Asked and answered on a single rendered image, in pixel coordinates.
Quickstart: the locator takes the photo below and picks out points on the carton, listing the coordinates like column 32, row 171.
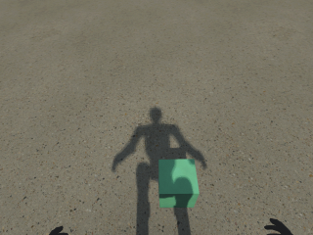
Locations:
column 177, row 183

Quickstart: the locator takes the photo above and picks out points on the robot right hand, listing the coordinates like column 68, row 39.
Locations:
column 278, row 226

